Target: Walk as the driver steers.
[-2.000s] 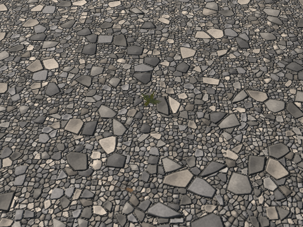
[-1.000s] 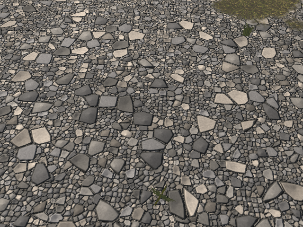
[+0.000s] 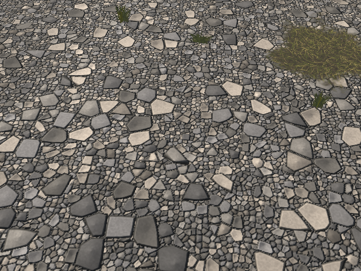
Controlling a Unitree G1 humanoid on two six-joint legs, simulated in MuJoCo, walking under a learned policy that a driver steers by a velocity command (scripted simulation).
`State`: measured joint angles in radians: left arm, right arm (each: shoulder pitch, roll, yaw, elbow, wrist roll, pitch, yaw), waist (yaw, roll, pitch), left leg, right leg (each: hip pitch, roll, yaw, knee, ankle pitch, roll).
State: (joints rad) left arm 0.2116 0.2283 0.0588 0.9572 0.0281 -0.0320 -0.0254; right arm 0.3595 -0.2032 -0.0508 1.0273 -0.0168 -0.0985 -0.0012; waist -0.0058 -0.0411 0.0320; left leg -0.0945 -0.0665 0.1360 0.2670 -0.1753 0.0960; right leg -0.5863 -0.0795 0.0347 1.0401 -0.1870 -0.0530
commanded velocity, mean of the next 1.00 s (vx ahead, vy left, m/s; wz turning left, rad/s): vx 0.50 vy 0.00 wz -0.38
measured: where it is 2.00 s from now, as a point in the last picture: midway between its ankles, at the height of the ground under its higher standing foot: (227, 211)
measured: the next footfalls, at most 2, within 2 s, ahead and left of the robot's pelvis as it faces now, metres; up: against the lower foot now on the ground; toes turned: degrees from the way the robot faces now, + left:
right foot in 0.30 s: +0.30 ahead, -0.12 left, +0.00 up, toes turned -14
left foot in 0.84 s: +0.67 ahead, -0.07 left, +0.00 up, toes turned -22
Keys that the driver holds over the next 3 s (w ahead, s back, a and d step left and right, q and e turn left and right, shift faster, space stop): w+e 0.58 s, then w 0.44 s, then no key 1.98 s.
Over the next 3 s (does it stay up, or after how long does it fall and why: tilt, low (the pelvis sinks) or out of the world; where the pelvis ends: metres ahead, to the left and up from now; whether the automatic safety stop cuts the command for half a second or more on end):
stays up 0.76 -0.19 0.00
